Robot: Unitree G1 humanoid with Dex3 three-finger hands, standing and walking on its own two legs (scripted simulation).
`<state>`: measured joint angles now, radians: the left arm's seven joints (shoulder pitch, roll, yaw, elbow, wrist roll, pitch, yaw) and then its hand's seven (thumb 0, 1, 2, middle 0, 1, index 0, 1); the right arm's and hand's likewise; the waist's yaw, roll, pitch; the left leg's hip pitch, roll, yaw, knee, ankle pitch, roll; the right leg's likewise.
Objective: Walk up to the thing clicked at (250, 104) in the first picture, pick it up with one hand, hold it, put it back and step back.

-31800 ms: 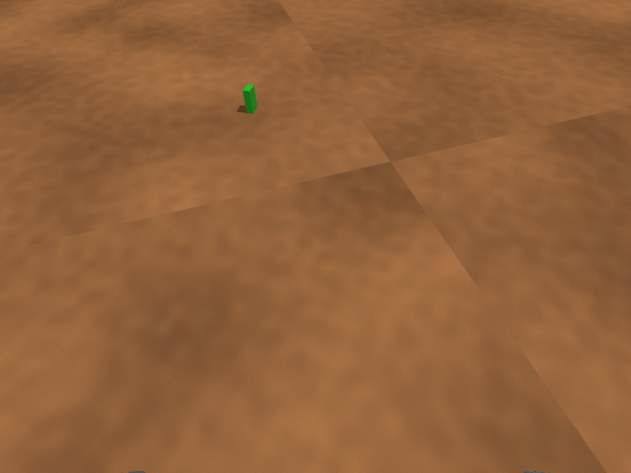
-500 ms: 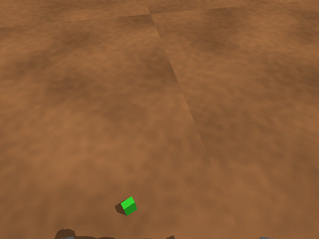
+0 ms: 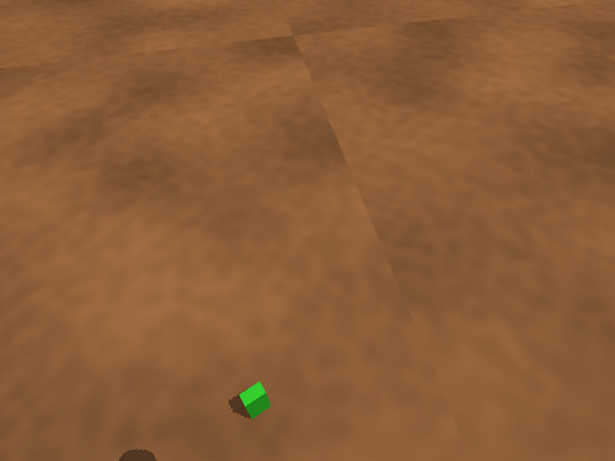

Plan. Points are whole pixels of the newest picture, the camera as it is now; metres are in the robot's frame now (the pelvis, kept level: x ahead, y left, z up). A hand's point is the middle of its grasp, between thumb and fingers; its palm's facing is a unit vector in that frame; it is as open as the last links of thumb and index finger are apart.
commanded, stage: stand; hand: left
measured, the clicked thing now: (255, 400) +0.38 +0.20 -0.71
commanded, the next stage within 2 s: step back in 1.26 s
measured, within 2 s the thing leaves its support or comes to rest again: neither
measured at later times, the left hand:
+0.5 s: hand out of the picture +0.08 +0.24 -0.16, palm faces -0.03 -0.94 -0.33, open 7.4 cm
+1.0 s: hand out of the picture +0.09 +0.24 -0.16, palm faces -0.03 -0.94 -0.33, open 7.4 cm
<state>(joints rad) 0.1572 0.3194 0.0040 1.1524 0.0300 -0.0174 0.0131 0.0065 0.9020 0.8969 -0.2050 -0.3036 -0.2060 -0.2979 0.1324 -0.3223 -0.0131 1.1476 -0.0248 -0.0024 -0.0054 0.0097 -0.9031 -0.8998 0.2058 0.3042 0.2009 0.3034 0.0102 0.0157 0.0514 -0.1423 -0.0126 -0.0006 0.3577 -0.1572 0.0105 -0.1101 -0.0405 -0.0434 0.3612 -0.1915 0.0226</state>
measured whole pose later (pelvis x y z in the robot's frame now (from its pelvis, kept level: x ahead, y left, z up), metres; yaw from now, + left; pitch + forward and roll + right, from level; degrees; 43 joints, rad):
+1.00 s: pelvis +0.02 +0.00 +0.00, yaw +0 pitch -2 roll +0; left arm 0.11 0.33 0.01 1.16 0.02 -0.02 0.00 0.01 0.90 0.90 -0.20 -0.30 -0.21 -0.30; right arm 0.11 -0.34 0.00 1.16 -0.02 -0.01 -0.01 0.01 -0.90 -0.90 0.21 0.30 0.20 0.30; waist 0.00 0.00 0.04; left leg -0.11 -0.01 0.01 0.31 -0.16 0.01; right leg -0.08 -0.03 -0.04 0.31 -0.19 0.02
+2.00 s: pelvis -0.12 +0.02 -0.03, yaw -5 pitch -2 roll +0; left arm 0.17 0.38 0.08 0.92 0.02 0.04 0.00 0.01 0.90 0.90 -0.20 -0.30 -0.21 -0.30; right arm 0.07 -0.36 -0.04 0.85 -0.03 0.03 0.00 0.01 -0.90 -0.90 0.21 0.30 0.20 0.30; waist 0.00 -0.01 0.19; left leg -0.45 0.01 0.07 0.62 -0.14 0.04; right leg -0.24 0.01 0.06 0.72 -0.45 -0.01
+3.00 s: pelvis -0.39 +0.01 -0.02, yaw -3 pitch -1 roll +2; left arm 0.23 0.35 0.08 0.86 0.05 0.04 0.00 0.01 0.90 0.90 -0.21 -0.30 -0.21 -0.30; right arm 0.17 -0.42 -0.05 0.86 0.00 0.06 -0.01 0.01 -0.90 -0.90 0.21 0.30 0.20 0.30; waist 0.02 0.02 0.12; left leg -0.49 -0.12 -0.14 1.15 -0.46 -0.01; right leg -0.32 -0.04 0.06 0.63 -0.30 0.00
